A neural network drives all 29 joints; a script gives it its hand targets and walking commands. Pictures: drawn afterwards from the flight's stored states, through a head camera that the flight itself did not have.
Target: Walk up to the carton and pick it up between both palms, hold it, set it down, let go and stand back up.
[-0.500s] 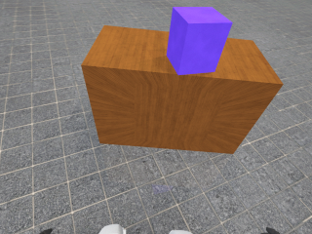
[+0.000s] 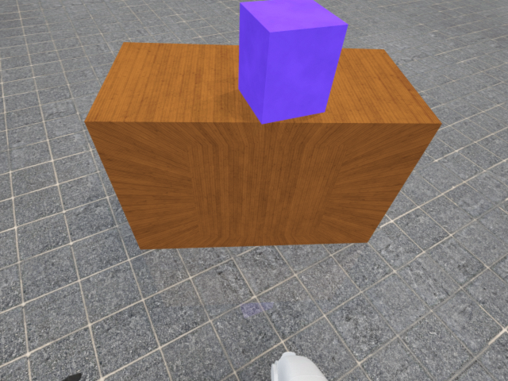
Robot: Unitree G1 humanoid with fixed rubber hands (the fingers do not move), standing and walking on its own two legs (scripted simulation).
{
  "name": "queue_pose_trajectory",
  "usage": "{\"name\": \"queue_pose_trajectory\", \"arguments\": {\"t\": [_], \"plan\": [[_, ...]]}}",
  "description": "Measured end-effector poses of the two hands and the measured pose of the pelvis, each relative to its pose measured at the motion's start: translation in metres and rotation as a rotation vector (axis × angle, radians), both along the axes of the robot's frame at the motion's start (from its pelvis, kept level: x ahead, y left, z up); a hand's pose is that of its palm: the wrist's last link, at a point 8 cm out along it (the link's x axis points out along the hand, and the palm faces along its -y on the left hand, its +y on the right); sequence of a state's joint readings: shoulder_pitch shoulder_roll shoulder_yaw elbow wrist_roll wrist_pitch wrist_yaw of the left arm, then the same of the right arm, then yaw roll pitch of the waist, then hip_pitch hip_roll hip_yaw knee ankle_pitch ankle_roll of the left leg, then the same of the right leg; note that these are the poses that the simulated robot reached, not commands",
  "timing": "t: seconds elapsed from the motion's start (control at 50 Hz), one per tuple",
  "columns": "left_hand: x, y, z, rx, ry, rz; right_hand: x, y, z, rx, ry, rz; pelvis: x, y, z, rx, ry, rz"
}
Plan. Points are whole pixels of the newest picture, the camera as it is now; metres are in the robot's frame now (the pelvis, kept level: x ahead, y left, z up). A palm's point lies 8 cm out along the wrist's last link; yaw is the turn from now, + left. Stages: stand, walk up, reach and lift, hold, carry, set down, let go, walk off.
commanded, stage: walk up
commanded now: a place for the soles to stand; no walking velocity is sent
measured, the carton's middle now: (285, 61) +0.90 -0.10 +0.08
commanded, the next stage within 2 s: none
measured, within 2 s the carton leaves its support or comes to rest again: neither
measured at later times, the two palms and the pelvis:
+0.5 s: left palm out of the picture +0.14 +0.31 -0.11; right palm (454, 375) +0.14 -0.32 -0.06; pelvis +0.08 +0.01 +0.00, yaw +3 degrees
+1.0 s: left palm (117, 312) +0.25 +0.24 -0.09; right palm (453, 320) +0.24 -0.38 -0.09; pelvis +0.18 -0.07 +0.00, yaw +2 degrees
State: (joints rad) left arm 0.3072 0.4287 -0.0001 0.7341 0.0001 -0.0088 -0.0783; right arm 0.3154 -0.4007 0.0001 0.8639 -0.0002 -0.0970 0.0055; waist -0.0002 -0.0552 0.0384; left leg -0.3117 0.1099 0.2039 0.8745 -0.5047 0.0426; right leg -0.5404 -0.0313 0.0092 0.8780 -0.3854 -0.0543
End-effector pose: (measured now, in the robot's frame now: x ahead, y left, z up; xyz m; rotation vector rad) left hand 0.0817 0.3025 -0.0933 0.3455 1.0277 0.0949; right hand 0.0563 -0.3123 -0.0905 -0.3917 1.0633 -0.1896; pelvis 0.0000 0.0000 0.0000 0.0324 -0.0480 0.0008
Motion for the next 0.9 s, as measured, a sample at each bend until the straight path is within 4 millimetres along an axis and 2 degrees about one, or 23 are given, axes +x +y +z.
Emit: {"name": "queue_pose_trajectory", "arguments": {"t": [0.06,0.12,0.26,0.34,0.44,0.54,0.62,0.74,0.82,0.9], "plan": [[0.016,-0.015,-0.001,0.007,-0.029,-0.005,0.014,-0.016,-0.006,0.000,0.023,-0.001,0.015,-0.015,-0.004,-0.002,0.000,0.006],[0.023,-0.023,0.001,0.004,-0.028,0.009,0.030,-0.025,0.000,-0.006,0.025,0.010,0.026,-0.024,0.000,-0.008,0.003,0.017],[0.037,-0.023,0.007,-0.003,-0.042,0.042,0.062,-0.037,0.020,-0.054,0.010,0.044,0.047,-0.025,0.009,-0.025,-0.013,0.043],[0.042,-0.014,-0.001,-0.023,-0.039,0.058,0.077,-0.033,0.029,-0.089,0.007,0.062,0.056,-0.015,0.008,-0.047,-0.017,0.057],[0.047,0.000,-0.021,-0.052,0.018,0.079,0.088,-0.018,0.031,-0.117,-0.011,0.071,0.068,0.002,0.000,-0.058,-0.020,0.059],[0.065,0.008,-0.018,-0.051,0.018,0.066,0.088,-0.007,0.030,-0.106,0.011,0.046,0.083,0.008,0.003,-0.060,-0.018,0.049],[0.083,0.006,-0.016,-0.043,0.015,0.055,0.097,-0.002,0.025,-0.080,0.011,0.028,0.097,0.006,0.003,-0.055,-0.020,0.039],[0.114,-0.009,-0.011,-0.023,0.012,0.029,0.114,-0.012,0.012,-0.041,0.014,0.001,0.121,-0.011,0.001,-0.032,-0.015,0.017],[0.138,-0.029,-0.008,-0.003,0.016,0.007,0.127,-0.033,0.002,-0.023,0.037,-0.010,0.141,-0.031,-0.002,-0.008,0.010,0.003],[0.157,-0.050,-0.008,0.008,-0.008,0.007,0.149,-0.055,-0.008,-0.015,0.057,-0.003,0.161,-0.053,-0.007,-0.005,0.010,0.013]]}}
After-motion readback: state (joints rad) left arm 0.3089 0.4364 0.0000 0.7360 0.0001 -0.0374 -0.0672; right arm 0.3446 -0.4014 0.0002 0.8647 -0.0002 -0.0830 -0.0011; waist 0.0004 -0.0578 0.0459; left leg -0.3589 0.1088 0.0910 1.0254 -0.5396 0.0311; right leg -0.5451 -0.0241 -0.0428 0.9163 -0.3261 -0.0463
